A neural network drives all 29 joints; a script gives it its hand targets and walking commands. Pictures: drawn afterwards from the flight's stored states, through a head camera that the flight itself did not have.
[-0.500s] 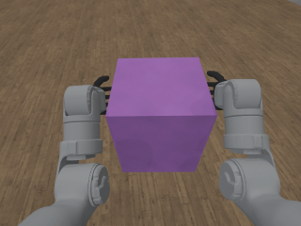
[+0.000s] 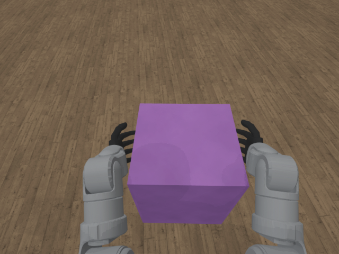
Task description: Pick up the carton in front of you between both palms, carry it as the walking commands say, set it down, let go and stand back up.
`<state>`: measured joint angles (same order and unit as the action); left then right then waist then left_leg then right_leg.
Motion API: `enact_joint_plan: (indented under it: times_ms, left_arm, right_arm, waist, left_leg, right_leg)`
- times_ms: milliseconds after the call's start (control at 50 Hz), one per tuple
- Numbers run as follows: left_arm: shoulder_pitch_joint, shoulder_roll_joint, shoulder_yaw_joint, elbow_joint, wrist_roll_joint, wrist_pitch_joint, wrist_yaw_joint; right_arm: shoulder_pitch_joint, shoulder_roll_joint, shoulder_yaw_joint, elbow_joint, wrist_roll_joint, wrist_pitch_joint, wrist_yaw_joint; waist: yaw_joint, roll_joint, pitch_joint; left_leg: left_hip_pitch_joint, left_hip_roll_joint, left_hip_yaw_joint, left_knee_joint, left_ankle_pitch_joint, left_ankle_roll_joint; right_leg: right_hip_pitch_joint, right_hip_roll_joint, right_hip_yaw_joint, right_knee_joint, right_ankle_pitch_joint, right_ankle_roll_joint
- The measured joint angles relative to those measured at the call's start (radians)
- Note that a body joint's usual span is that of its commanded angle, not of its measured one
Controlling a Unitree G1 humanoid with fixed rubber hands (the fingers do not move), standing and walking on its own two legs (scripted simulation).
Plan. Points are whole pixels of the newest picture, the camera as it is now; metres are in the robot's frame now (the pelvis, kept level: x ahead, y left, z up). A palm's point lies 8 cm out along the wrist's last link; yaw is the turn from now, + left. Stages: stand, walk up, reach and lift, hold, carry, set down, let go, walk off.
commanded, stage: carry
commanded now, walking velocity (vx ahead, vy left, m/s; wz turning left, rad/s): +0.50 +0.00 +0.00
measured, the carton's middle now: (183, 167) +0.32 +0.00 +0.02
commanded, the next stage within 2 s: none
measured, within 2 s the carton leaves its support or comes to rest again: neither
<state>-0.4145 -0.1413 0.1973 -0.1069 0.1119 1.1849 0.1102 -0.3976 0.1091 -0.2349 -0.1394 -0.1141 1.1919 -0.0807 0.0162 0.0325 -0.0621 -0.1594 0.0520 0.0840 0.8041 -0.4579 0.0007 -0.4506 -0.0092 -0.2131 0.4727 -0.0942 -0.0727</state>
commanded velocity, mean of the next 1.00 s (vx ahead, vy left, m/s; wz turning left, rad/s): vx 0.50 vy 0.00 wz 0.00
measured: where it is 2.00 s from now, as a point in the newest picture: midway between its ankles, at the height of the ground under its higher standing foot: (174, 122)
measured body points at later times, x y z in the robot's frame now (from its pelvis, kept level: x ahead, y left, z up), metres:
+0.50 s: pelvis +0.31 +0.05 +0.00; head +0.28 +0.06 +0.45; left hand +0.59 +0.19 +0.08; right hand +0.58 -0.11 +0.09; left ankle +0.40 +0.13 -0.73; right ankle +0.14 -0.07 -0.66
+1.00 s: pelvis +0.62 +0.00 +0.00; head +0.60 -0.01 +0.45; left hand +0.90 +0.15 +0.08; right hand +0.90 -0.16 +0.07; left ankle +0.44 +0.11 -0.66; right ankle +0.70 -0.09 -0.73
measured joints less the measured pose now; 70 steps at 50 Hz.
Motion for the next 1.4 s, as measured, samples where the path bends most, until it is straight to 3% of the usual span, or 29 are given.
enact_joint_plan:
  times_ms: [40, 80, 220, 320, 380, 420, 440, 480, 520, 560, 740, 880, 920, 940, 980, 1020, 1060, 1160, 1280, 1360, 1400]
  left_arm:
    - [0.064, -0.022, -0.014, -0.029, 0.014, -0.005, -0.001]
    - [0.132, -0.021, -0.034, -0.079, 0.012, -0.002, -0.004]
    - [0.250, 0.007, -0.082, -0.207, -0.011, 0.002, -0.018]
    - [0.267, 0.009, -0.102, -0.240, -0.008, 0.028, -0.021]
    - [0.263, 0.009, -0.104, -0.239, 0.000, 0.050, -0.023]
    - [0.250, 0.012, -0.094, -0.231, 0.005, 0.063, -0.023]
    - [0.245, 0.021, -0.086, -0.218, 0.004, 0.066, -0.024]
    - [0.237, 0.038, -0.075, -0.183, 0.000, 0.075, -0.024]
    - [0.230, 0.036, -0.069, -0.156, 0.000, 0.081, -0.024]
    - [0.231, 0.017, -0.067, -0.145, 0.008, 0.075, -0.023]
    - [0.267, 0.009, -0.104, -0.226, 0.015, 0.035, -0.022]
    - [0.269, 0.010, -0.089, -0.259, 0.007, 0.055, -0.021]
    - [0.257, 0.009, -0.085, -0.242, 0.006, 0.059, -0.022]
    - [0.250, 0.007, -0.090, -0.215, 0.007, 0.049, -0.022]
    - [0.233, 0.005, -0.100, -0.157, 0.012, 0.035, -0.022]
    - [0.237, 0.005, -0.101, -0.133, 0.013, 0.031, -0.023]
    - [0.258, 0.007, -0.097, -0.142, 0.006, 0.024, -0.023]
    - [0.294, 0.011, -0.098, -0.191, -0.004, -0.005, -0.024]
    - [0.296, 0.012, -0.110, -0.256, -0.009, -0.004, -0.023]
    - [0.278, 0.010, -0.114, -0.281, -0.004, 0.023, -0.023]
    - [0.265, 0.010, -0.105, -0.284, 0.001, 0.038, -0.023]
  right_arm:
    - [0.054, 0.005, 0.007, -0.020, 0.005, -0.001, 0.005]
    - [0.104, 0.023, 0.023, -0.049, 0.005, -0.004, 0.006]
    - [0.222, 0.027, 0.123, -0.174, -0.008, -0.008, -0.002]
    - [0.246, 0.023, 0.132, -0.221, -0.008, 0.024, -0.003]
    - [0.242, 0.023, 0.126, -0.217, -0.006, 0.043, -0.003]
    - [0.222, 0.026, 0.122, -0.191, -0.006, 0.047, -0.003]
    - [0.207, 0.028, 0.126, -0.158, -0.009, 0.040, -0.002]
    - [0.186, 0.032, 0.131, -0.098, -0.017, 0.037, -0.003]
    - [0.190, 0.031, 0.128, -0.079, -0.018, 0.041, -0.005]
    - [0.210, 0.028, 0.119, -0.089, -0.013, 0.037, -0.005]
    - [0.246, 0.023, 0.121, -0.174, 0.012, 0.002, -0.004]
    - [0.226, 0.026, 0.135, -0.189, 0.002, 0.028, -0.003]
    - [0.220, 0.026, 0.129, -0.184, -0.005, 0.037, -0.002]
    - [0.217, 0.021, 0.121, -0.174, -0.006, 0.037, -0.001]
    - [0.218, 0.011, 0.105, -0.149, -0.005, 0.037, -0.001]
    - [0.225, 0.016, 0.098, -0.132, -0.008, 0.037, -0.001]
    - [0.234, 0.027, 0.103, -0.132, -0.014, 0.029, -0.002]
    - [0.254, 0.022, 0.138, -0.160, -0.013, -0.002, -0.002]
    - [0.269, 0.021, 0.147, -0.234, -0.007, -0.003, -0.003]
    - [0.260, 0.022, 0.137, -0.263, -0.001, 0.018, -0.004]
    - [0.240, 0.024, 0.133, -0.252, 0.001, 0.026, -0.004]
  waist:
    - [-0.001, -0.011, 0.005]
    - [-0.005, -0.020, 0.009]
    - [0.001, -0.022, -0.028]
    - [-0.005, -0.023, -0.084]
    - [-0.002, -0.034, -0.112]
    - [-0.005, -0.057, -0.120]
    - [-0.011, -0.076, -0.120]
    - [-0.025, -0.073, -0.109]
    - [-0.029, -0.061, -0.088]
    - [-0.031, -0.057, -0.072]
    - [-0.038, -0.038, -0.065]
    - [-0.030, -0.034, -0.096]
    - [-0.031, -0.022, -0.097]
    - [-0.024, 0.003, -0.095]
    - [-0.010, 0.014, -0.078]
    - [-0.006, 0.005, -0.054]
    - [-0.003, -0.002, -0.034]
    - [0.006, -0.017, -0.018]
    - [-0.002, -0.023, -0.035]
    - [-0.004, -0.032, -0.054]
    - [-0.006, -0.047, -0.059]
  left_leg:
    - [-0.137, -0.023, -0.036, 0.246, 0.004, 0.005]
    - [-0.241, -0.018, -0.031, 0.303, 0.053, 0.002]
    - [-0.422, 0.040, 0.004, -0.024, 0.224, -0.030]
    - [-0.417, 0.040, 0.054, -0.228, 0.371, -0.020]
    - [-0.362, 0.028, 0.093, -0.304, 0.384, -0.005]
    - [-0.316, 0.006, 0.125, -0.315, 0.390, 0.025]
    - [-0.322, -0.003, 0.140, -0.264, 0.370, 0.051]
    - [-0.310, 0.000, 0.148, -0.226, 0.303, 0.078]
    - [-0.266, 0.003, 0.148, -0.266, 0.289, 0.072]
    - [-0.215, -0.003, 0.147, -0.327, 0.290, 0.070]
    - [0.027, -0.022, 0.128, -0.545, 0.254, 0.045]
    - [0.202, -0.015, 0.114, -0.555, 0.108, -0.017]
    - [0.215, 0.008, 0.103, -0.453, 0.015, -0.039]
    - [0.180, 0.042, 0.098, -0.334, -0.031, -0.041]
    - [0.030, 0.040, 0.025, 0.009, -0.011, -0.034]
    - [-0.126, 0.014, -0.013, 0.262, 0.018, -0.011]
    - [-0.246, 0.015, -0.012, 0.331, 0.079, 0.003]
    - [-0.411, 0.044, 0.006, 0.131, 0.200, -0.007]
    - [-0.435, 0.050, 0.046, -0.188, 0.358, -0.012]
    - [-0.376, 0.028, 0.097, -0.306, 0.398, 0.008]
    - [-0.316, 0.004, 0.129, -0.344, 0.407, 0.035]
  right_leg:
    - [0.039, -0.011, 0.002, -0.003, -0.053, -0.007]
    - [0.096, -0.017, 0.010, -0.047, -0.060, 0.009]
    - [0.290, -0.021, 0.032, -0.187, -0.114, 0.027]
    - [0.429, -0.027, 0.038, -0.215, -0.205, 0.068]
    - [0.500, -0.037, 0.050, -0.179, -0.293, 0.098]
    - [0.499, -0.070, 0.061, -0.050, -0.393, 0.117]
    - [0.450, -0.098, 0.072, 0.085, -0.400, 0.114]
    - [0.294, -0.086, 0.137, 0.405, -0.390, 0.102]
    - [0.140, -0.067, 0.158, 0.617, -0.351, 0.081]
    - [0.021, -0.073, 0.152, 0.660, -0.272, 0.071]
    - [-0.176, -0.113, 0.112, 0.259, -0.022, 0.101]
    - [-0.090, -0.079, 0.040, 0.031, 0.040, 0.071]
    - [-0.024, -0.057, 0.006, -0.021, 0.033, 0.047]
    - [-0.023, -0.043, -0.008, 0.015, 0.036, 0.020]
    - [-0.016, -0.040, -0.021, 0.075, -0.038, -0.004]
    - [0.028, -0.042, -0.023, 0.047, -0.074, -0.001]
    - [0.084, -0.037, -0.023, -0.011, -0.075, 0.009]
    - [0.226, -0.026, -0.010, -0.147, -0.092, 0.016]
    - [0.396, -0.028, 0.002, -0.227, -0.171, 0.056]
    - [0.501, -0.039, 0.013, -0.211, -0.274, 0.098]
    - [0.512, -0.069, 0.022, -0.096, -0.368, 0.118]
